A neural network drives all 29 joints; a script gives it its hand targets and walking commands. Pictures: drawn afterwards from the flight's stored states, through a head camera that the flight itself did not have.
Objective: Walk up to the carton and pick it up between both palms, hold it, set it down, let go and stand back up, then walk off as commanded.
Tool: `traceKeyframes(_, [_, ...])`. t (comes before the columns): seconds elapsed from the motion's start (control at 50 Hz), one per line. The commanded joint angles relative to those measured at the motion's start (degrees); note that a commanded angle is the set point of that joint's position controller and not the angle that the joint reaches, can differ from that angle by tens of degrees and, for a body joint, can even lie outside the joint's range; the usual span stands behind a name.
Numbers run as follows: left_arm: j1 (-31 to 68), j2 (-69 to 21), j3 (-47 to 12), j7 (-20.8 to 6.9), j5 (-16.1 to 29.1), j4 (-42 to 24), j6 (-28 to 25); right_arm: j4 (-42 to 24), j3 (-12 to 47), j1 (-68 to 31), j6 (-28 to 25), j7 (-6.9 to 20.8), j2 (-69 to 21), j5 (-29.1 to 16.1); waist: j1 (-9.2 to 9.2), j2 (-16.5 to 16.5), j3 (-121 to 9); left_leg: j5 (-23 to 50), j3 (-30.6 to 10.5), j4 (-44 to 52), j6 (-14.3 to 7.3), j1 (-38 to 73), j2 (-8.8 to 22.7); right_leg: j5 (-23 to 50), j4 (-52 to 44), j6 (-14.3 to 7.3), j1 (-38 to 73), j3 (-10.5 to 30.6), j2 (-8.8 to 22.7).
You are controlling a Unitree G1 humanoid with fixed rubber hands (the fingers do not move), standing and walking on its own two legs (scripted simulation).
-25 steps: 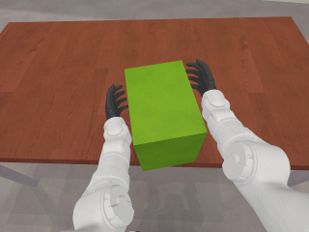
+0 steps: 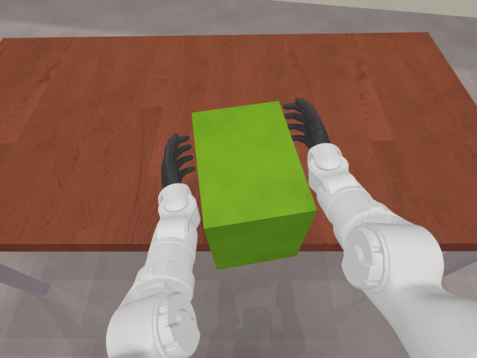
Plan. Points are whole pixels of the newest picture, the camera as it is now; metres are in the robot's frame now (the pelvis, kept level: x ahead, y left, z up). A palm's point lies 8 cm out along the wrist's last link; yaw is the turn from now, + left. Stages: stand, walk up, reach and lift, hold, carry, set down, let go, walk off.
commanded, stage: reach and lift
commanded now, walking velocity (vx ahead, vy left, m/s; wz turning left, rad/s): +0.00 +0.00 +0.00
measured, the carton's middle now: (246, 188) +0.42 +0.06 -0.01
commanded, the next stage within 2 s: none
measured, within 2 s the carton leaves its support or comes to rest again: leaves its support in 0.08 s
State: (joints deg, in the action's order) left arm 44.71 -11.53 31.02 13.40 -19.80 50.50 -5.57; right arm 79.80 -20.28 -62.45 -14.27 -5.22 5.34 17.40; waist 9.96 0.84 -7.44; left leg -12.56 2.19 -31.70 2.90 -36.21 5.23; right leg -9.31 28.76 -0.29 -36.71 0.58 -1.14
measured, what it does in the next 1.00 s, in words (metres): stands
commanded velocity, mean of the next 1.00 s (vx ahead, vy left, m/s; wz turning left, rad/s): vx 0.00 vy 0.00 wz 0.00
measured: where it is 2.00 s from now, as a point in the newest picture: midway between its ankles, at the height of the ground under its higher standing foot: outside the picture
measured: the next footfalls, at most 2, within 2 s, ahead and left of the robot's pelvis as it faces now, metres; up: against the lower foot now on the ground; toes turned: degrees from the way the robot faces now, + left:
none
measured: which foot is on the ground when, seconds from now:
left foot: down 0.00-1.00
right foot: down 0.00-1.00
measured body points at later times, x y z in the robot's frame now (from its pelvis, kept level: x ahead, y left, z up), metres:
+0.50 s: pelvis -0.01 +0.00 +0.00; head +0.04 +0.00 +0.45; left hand +0.40 +0.18 +0.07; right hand +0.47 -0.06 +0.12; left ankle +0.01 +0.15 -0.73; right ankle +0.03 -0.12 -0.73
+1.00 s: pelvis -0.02 +0.01 +0.00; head -0.01 +0.02 +0.45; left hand +0.39 +0.18 +0.12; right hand +0.44 -0.07 +0.17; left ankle +0.01 +0.15 -0.73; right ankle +0.03 -0.12 -0.73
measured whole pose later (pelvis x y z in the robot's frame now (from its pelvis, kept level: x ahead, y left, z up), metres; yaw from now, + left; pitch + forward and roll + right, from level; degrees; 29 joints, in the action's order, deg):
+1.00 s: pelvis -0.02 +0.01 +0.00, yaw +1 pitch +9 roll -1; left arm 44.1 -5.1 20.2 11.4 -10.4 41.8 12.8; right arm 65.4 -7.6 -61.2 6.5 -10.0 3.1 0.1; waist 2.4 0.8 -8.7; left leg -11.8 2.1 -31.7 1.8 -28.7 3.9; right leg -8.4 28.1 1.0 -28.6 0.6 0.2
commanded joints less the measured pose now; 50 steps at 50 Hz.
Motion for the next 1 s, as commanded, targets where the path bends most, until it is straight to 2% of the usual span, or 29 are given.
traceKeyframes(0.0, [41.26,-30.79,-24.56,-3.77,7.42,-6.99,-4.65,-7.69,9.56,-21.63,0.12,5.21,-41.02,-6.17,-3.36,1.06,-43.45,24.46,2.9,4.28,0.14,16.72,-6.23,22.76,-4.23,-0.57,29.98,-3.81,-3.5])
traceKeyframes(0.08, [42.99,-31.17,-26.44,-4.07,9.17,-7.5,-4.54,-9.19,11.65,-21.7,1.41,4.55,-42.86,-7.82,-4.28,1.32,-44.1,22.58,2.37,4.36,0.16,16.2,-6.54,22.61,-4.0,-0.23,31.51,-3.32,-3.13])
traceKeyframes(0.2, [44.66,-30.02,-26.97,-4.69,10.02,-7.54,-3.52,-10.49,13.75,-20.64,4.38,3.69,-45.71,-9.92,-4.13,0.71,-41.99,17.37,2.16,5.41,-0.31,15.53,-7.14,18.91,-4.32,0.34,32.83,-2.57,-2.26])
traceKeyframes(0.28, [45.84,-29.51,-27.88,-5.48,11.18,-8.11,-2.17,-12.25,14.92,-20.71,6.61,3.05,-47.51,-11.6,-5.26,0.41,-40.87,15.03,1.68,5.75,-0.47,15.16,-7.45,18.28,-4.24,0.71,33.7,-2.31,-1.82])
traceKeyframes(0.36, [47.73,-28.64,-27.45,-5.59,11.57,-9.92,-1.21,-13.12,16.55,-20.17,8.89,2.75,-48.79,-13.33,-4.84,-0.44,-39.76,14.42,1.47,5.98,-0.59,16.06,-7.76,17.03,-4.2,1.05,34.28,-2.15,-1.69])
traceKeyframes(0.42, [49.48,-28.01,-28.94,-5.96,13.3,-12.88,-0.62,-13.95,18.13,-19.26,10.25,1.86,-50.13,-15.31,-6.34,-0.67,-41.14,14.59,1.01,5.48,-0.64,15.73,-8.45,18.72,-3.89,1.44,36.04,-1.73,-1.5])
traceKeyframes(0.46, [49.88,-28.42,-29.68,-5.58,13.91,-13.82,-0.16,-15.16,19.31,-20.13,10.97,2.09,-50.33,-16.03,-5.63,-1.33,-42.15,15.41,0.77,5.5,-0.3,16.98,-8.31,18.61,-3.58,1.53,35.46,-2.12,-1.79])
traceKeyframes(0.48, [50.02,-27.93,-29.99,-5.83,14.3,-14.39,0.35,-15.27,19.43,-19.2,11.7,1.62,-50.44,-16.89,-6.79,-1.0,-41.06,15.38,0.59,5.39,-0.28,17.61,-8.31,18.48,-3.83,1.56,35.12,-2.04,-1.8])
traceKeyframes(0.54, [50.77,-28.14,-31.0,-5.69,15.18,-16.69,1.29,-17.58,21.55,-19.65,12.89,1.08,-51.16,-18.66,-6.68,-1.63,-41.91,16.8,0.15,5.08,-0.07,18.95,-8.48,19.05,-3.77,1.72,35.26,-2.11,-1.92])
traceKeyframes(0.56, [50.7,-28.47,-31.65,-5.63,15.75,-17.23,1.86,-18.23,22.09,-19.92,13.38,0.9,-51.0,-19.51,-7.0,-2.31,-42.08,17.62,-0.1,5.06,0.13,20.15,-8.48,18.94,-4.11,1.65,34.95,-2.32,-1.95])
traceKeyframes(0.58, [51.57,-27.82,-32.4,-5.6,16.23,-19.13,2.23,-18.54,22.34,-19.25,13.94,0.56,-51.01,-20.45,-8.08,-2.7,-41.48,17.85,-0.33,4.77,0.41,20.3,-8.84,19.13,-4.34,1.64,34.85,-2.09,-2.06])
traceKeyframes(0.6, [51.61,-28.07,-32.78,-5.6,16.64,-19.85,2.73,-19.58,22.97,-19.74,14.38,0.41,-51.34,-21.19,-7.89,-2.91,-41.87,17.78,-0.39,4.62,0.3,20.55,-8.87,19.11,-4.36,1.82,34.98,-1.93,-1.91])
traceKeyframes(0.68, [51.14,-28.31,-33.79,-5.42,17.33,-21.4,5.7,-22.64,23.96,-20.25,16.95,-0.23,-50.4,-23.49,-8.98,-3.19,-39.06,17.14,-1.24,5.12,0.34,23.32,-8.81,15.75,-5.75,1.71,32.88,-2.24,-2.05])
traceKeyframes(0.72, [50.56,-27.44,-33.1,-5.71,16.82,-21.09,7.42,-23.49,23.87,-20.52,18.14,-0.27,-49.42,-24.16,-8.7,-3.38,-36.73,15.52,-1.15,5.83,0.18,23.92,-8.88,13.34,-6.38,1.79,32.35,-2.16,-2.0])
traceKeyframes(0.78, [52.14,-28.58,-34.34,-5.56,17.17,-24.3,9.21,-25.03,24.62,-21.47,19.1,-0.2,-49.77,-25.56,-9.29,-4.82,-37.89,16.15,-1.61,5.62,0.65,26.62,-8.7,12.66,-6.57,1.32,31.23,-2.31,-2.3])
traceKeyframes(0.8, [51.5,-28.58,-34.7,-5.36,17.47,-24.98,9.86,-25.9,25.43,-20.94,19.58,-0.3,-49.8,-26.14,-9.27,-4.16,-37.46,16.82,-1.72,5.65,0.66,27.44,-8.81,12.85,-6.75,1.34,31.07,-2.47,-2.45])
traceKeyframes(0.84, [51.79,-29.11,-35.11,-5.33,17.56,-24.81,11.14,-26.61,24.58,-21.79,20.35,-0.18,-49.0,-26.04,-10.17,-4.63,-36.14,15.19,-2.04,5.91,0.79,28.59,-8.59,9.97,-7.33,1.22,29.2,-2.79,-2.63])
traceKeyframes(0.92, [50.78,-28.58,-34.47,-5.84,16.8,-24.9,13.39,-27.56,24.53,-21.27,21.51,-0.29,-48.93,-26.43,-10.1,-4.36,-34.22,13.93,-2.01,6.67,0.41,28.95,-8.76,9.11,-7.92,1.38,30.18,-2.46,-2.54])
traceKeyframes(0.98, [50.79,-28.68,-34.6,-6.33,16.79,-25.0,14.63,-27.56,24.05,-21.0,22.15,-0.42,-48.84,-26.27,-11.39,-4.6,-32.19,12.13,-2.1,7.02,0.33,29.03,-8.83,7.71,-8.38,1.4,30.31,-2.49,-2.48])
